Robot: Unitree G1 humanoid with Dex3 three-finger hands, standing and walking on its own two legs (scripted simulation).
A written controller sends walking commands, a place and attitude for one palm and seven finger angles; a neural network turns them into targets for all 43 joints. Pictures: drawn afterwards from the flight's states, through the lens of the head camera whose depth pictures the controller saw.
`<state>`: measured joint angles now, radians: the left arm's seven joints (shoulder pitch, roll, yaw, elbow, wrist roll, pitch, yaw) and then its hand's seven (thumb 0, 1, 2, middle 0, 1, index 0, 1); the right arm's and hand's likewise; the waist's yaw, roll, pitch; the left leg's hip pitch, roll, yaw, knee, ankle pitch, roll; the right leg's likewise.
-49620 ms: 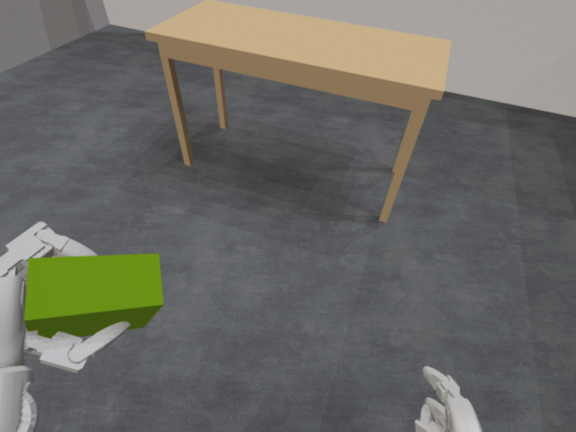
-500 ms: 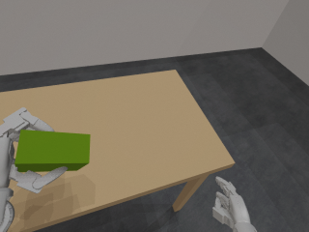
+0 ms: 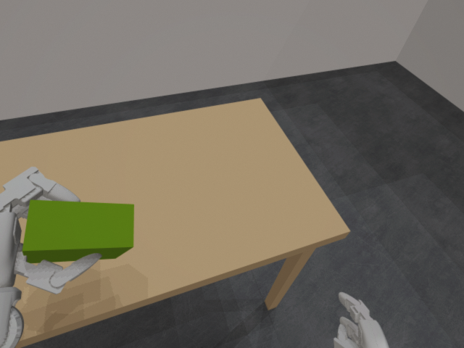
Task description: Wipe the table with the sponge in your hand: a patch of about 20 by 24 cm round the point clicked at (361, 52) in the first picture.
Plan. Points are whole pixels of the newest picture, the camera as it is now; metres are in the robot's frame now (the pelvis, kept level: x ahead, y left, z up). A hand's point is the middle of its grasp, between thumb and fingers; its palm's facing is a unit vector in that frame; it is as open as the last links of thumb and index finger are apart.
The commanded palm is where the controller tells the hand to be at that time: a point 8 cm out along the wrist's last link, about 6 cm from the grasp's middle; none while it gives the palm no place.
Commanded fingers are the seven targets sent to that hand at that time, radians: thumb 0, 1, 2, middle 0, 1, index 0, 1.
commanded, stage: come to a stop and stand still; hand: left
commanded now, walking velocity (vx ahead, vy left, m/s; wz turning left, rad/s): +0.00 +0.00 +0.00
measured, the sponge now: (94, 233) +0.23 +0.21 +0.12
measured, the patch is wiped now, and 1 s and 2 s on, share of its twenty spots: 0.00 0.00 0.00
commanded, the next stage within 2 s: look again from close up in 0.44 s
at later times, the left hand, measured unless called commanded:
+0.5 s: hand (76, 216) +0.24 +0.23 +0.16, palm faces +0.33 -0.86 -0.38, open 9.9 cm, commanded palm +0.18 +0.26 +0.17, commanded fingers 0.00 0.10 1.30 -1.20 -1.60 -1.20 -1.60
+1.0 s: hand (70, 216) +0.24 +0.23 +0.15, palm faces +0.33 -0.86 -0.39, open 9.9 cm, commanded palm +0.18 +0.27 +0.17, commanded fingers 0.00 0.10 1.30 -1.20 -1.60 -1.20 -1.60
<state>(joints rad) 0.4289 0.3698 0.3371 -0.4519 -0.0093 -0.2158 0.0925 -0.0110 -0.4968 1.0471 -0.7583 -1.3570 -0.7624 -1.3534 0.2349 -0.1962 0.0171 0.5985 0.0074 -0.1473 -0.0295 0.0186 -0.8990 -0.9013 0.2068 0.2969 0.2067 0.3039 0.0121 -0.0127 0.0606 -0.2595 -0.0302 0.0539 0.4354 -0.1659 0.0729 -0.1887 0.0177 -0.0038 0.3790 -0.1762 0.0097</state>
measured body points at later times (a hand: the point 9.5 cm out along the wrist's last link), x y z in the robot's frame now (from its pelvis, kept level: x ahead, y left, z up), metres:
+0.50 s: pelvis +0.02 -0.01 +0.00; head +0.04 +0.01 +0.45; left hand +0.22 +0.27 +0.18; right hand +0.21 -0.24 -0.06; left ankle +0.05 +0.07 -0.74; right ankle +0.02 -0.13 -0.74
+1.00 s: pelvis +0.02 -0.01 +0.00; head +0.04 +0.01 +0.45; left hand +0.22 +0.28 +0.18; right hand +0.20 -0.23 -0.07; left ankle +0.05 +0.07 -0.74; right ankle +0.02 -0.13 -0.74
